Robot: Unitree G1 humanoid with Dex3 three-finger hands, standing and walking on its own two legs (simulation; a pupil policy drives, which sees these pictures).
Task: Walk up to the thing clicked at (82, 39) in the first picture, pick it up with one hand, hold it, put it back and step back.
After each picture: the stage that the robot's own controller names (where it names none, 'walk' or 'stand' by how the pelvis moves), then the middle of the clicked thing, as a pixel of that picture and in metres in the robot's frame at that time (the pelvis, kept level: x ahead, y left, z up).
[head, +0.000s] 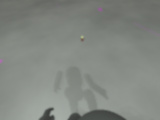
stand; (82, 38) +1.81 +0.27 -0.72
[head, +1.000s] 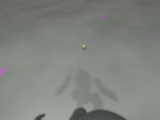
walk; (84, 47) +1.69 +0.33 -0.72
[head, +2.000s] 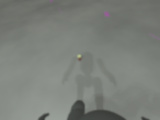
walk; (79, 57) +1.13 +0.33 -0.72
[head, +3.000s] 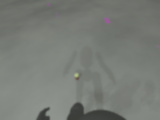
walk; (76, 76) +0.72 +0.28 -0.72
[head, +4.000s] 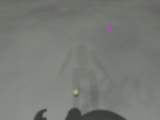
walk; (76, 93) +0.46 +0.19 -0.71
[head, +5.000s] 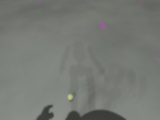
stand; (70, 98) +0.37 +0.24 -0.71
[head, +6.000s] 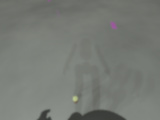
stand; (75, 99) +0.34 +0.19 -0.71
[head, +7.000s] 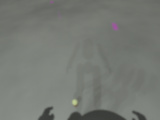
stand; (75, 103) +0.30 +0.20 -0.72
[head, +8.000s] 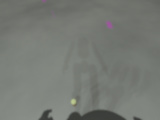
stand; (74, 102) +0.30 +0.20 -0.72
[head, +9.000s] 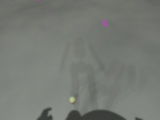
stand; (72, 100) +0.31 +0.22 -0.72
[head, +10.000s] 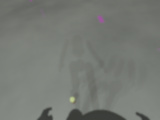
stand; (72, 100) +0.29 +0.24 -0.72
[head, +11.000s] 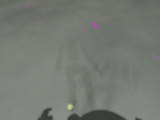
stand; (70, 107) +0.25 +0.24 -0.72
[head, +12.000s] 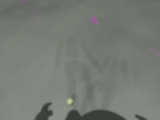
stand; (70, 102) +0.27 +0.24 -0.72
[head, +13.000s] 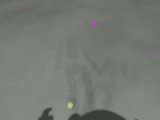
stand; (70, 106) +0.26 +0.24 -0.73
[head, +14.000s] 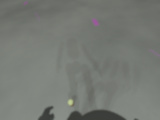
stand; (71, 103) +0.28 +0.24 -0.72
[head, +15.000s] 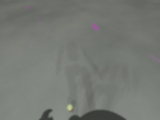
stand; (70, 108) +0.26 +0.24 -0.73
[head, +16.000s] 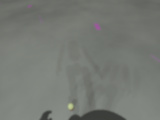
stand; (71, 107) +0.26 +0.23 -0.73
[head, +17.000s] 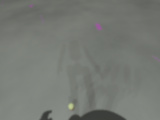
stand; (71, 107) +0.26 +0.22 -0.73
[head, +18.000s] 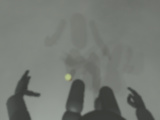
go down; (68, 77) +0.31 +0.24 -0.48
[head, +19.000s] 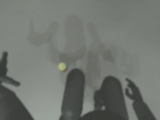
go down; (63, 67) +0.35 +0.28 -0.32
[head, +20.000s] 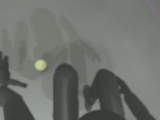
close in; (41, 66) +0.31 +0.31 -0.24
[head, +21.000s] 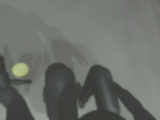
close; (21, 70) +0.29 +0.32 -0.20
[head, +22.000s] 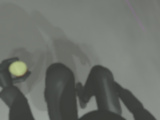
close; (20, 70) +0.28 +0.34 -0.20
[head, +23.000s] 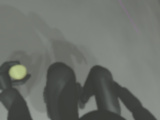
lift; (19, 73) +0.27 +0.34 -0.20
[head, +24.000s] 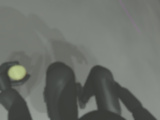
lift; (19, 74) +0.26 +0.34 -0.20
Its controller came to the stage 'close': yes
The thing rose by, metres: 0.01
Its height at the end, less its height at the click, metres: +0.00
